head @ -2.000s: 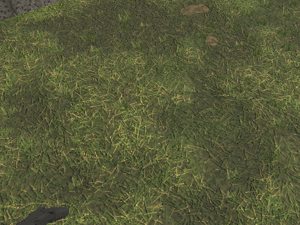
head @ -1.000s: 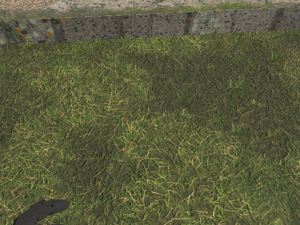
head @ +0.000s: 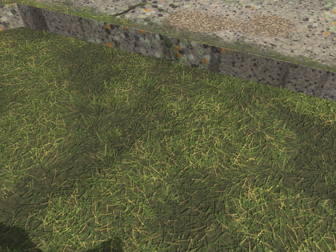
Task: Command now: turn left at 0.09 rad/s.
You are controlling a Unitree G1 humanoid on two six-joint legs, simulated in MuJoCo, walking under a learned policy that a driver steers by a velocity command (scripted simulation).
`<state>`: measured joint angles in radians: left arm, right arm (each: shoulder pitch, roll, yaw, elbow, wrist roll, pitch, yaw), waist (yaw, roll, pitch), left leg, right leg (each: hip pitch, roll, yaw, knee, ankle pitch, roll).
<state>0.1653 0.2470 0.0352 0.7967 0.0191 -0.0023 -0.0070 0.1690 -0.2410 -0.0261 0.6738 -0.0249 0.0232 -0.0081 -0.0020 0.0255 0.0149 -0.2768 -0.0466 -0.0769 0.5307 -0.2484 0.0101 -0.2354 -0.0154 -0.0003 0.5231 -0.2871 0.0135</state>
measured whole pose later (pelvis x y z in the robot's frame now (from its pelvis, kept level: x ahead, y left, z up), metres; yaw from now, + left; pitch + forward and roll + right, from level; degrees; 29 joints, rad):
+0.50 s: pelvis +0.10 +0.02 +0.01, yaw +0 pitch +2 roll -1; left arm 0.16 0.30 0.05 0.80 -0.02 -0.07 -0.03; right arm 0.46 -0.23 -0.05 0.80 0.00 -0.08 0.01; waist -0.05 -0.04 -0.01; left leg -0.06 -0.03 0.01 0.31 -0.27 0.05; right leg -0.57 -0.06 0.00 1.01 -0.24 -0.04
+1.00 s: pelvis +0.37 -0.05 +0.01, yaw +0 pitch +1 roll -1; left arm 0.29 0.26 0.05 0.87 0.00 -0.09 -0.03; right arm 0.22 -0.30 -0.06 0.76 0.01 -0.07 -0.02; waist 0.04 0.04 0.03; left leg -0.64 0.13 -0.05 1.07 -0.21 0.01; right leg -0.18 0.08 -0.05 0.32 -0.15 -0.08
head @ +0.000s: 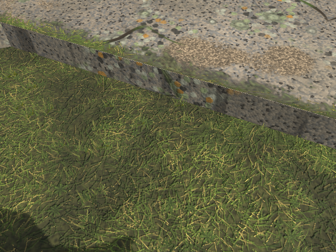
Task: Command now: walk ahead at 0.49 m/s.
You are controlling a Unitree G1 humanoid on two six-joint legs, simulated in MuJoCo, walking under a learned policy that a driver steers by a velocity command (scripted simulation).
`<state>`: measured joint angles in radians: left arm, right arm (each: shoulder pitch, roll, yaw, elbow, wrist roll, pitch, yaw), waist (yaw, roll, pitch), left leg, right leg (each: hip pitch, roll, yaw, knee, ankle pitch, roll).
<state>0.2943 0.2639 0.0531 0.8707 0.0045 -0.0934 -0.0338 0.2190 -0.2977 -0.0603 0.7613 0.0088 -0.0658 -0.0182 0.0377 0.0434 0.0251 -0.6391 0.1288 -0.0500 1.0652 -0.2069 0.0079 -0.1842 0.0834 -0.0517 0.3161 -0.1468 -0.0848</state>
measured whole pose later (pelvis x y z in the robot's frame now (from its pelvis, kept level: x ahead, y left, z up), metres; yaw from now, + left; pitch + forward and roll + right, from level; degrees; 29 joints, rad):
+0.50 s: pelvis +0.29 +0.06 +0.00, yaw -5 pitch +1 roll +1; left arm 0.27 0.31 0.06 0.86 -0.03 -0.04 0.00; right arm 0.24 -0.25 -0.05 0.80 -0.01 -0.10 0.02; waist -0.01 -0.05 0.03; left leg -0.21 -0.02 0.13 0.36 -0.17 0.05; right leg -0.57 -0.08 0.06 1.13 -0.28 -0.02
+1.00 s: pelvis +0.56 -0.05 -0.01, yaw -22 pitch +1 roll +0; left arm 0.27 0.30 0.08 0.80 0.01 -0.02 -0.02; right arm 0.17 -0.28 -0.04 0.79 -0.05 -0.05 0.02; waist 0.01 0.03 0.08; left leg -0.46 0.09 -0.01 1.15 -0.35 -0.02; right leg -0.30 0.11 0.01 0.46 -0.17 -0.11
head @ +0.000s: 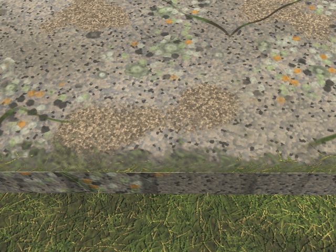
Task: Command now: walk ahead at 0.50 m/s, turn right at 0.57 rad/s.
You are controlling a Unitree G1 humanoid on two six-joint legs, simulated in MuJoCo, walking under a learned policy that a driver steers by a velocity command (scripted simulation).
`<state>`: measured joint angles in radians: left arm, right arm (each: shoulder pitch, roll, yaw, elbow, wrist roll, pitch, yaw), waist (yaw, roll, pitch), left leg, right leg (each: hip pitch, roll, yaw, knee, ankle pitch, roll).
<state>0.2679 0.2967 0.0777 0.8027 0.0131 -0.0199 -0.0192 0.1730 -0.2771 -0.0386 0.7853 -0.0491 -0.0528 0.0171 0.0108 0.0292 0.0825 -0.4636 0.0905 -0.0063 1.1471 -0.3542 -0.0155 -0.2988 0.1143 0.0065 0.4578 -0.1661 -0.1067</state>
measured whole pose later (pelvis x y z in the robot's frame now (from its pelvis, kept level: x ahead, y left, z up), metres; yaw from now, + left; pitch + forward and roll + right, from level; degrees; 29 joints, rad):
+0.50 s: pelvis +0.27 +0.04 +0.01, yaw -17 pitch +1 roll +0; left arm 0.24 0.33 0.07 0.82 0.04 -0.02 -0.03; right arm 0.24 -0.27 -0.03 0.79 -0.04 -0.08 0.00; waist 0.00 -0.05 0.04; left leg -0.21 0.01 0.09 0.37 -0.18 0.03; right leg -0.45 0.03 0.05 1.06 -0.32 -0.05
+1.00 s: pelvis +0.40 -0.03 +0.00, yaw -21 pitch -1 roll +0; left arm 0.18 0.16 -0.04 0.94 0.02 -0.02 0.03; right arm 0.25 -0.20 0.01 0.95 -0.02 0.03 -0.03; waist -0.02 0.03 0.05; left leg -0.25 0.04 0.01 0.65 -0.39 -0.04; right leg -0.25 0.07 -0.02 0.43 -0.15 -0.08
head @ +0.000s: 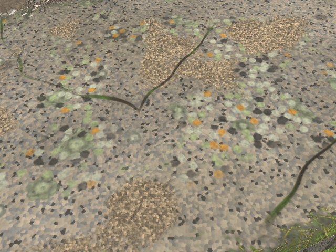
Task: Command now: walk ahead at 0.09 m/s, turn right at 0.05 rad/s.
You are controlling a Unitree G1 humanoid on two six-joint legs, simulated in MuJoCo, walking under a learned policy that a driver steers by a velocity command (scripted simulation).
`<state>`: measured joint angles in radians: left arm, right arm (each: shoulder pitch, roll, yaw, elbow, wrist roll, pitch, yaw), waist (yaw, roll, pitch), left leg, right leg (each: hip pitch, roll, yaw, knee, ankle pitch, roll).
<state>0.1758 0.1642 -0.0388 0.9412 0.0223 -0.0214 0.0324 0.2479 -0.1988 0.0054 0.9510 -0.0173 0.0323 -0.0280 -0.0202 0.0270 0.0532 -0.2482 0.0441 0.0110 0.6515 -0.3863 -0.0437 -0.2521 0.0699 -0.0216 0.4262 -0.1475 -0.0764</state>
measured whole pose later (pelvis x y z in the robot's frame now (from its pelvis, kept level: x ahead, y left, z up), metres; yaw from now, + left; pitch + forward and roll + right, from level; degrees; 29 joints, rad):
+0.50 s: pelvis +0.03 +0.02 +0.00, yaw +0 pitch -1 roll +0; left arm 0.26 0.19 0.03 1.07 0.00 0.04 0.04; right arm 0.31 -0.17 0.00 1.09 -0.01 -0.01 -0.02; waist 0.00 0.00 0.02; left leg -0.12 0.00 0.03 0.40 -0.27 0.01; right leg -0.21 0.04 0.00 0.40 -0.17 -0.04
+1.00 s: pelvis +0.03 +0.02 +0.01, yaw +0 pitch +0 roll +0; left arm 0.27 0.17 0.04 1.10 0.00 0.03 0.05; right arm 0.32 -0.17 -0.02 1.10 0.00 -0.01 -0.03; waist 0.00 0.00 0.03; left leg -0.12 -0.01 0.03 0.37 -0.25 0.01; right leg -0.21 0.03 0.00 0.38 -0.17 -0.03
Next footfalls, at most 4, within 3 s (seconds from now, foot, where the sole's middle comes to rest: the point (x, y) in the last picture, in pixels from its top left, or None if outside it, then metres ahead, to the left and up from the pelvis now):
0.04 left None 0.03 0.13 -0.78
1.82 left None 0.42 0.14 -0.59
2.38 right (181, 165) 0.78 -0.02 -0.59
2.90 left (119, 112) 1.08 0.26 -0.59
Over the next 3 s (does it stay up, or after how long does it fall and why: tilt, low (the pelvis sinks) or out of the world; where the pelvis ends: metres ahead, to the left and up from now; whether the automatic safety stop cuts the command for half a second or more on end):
stays up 0.98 0.16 0.16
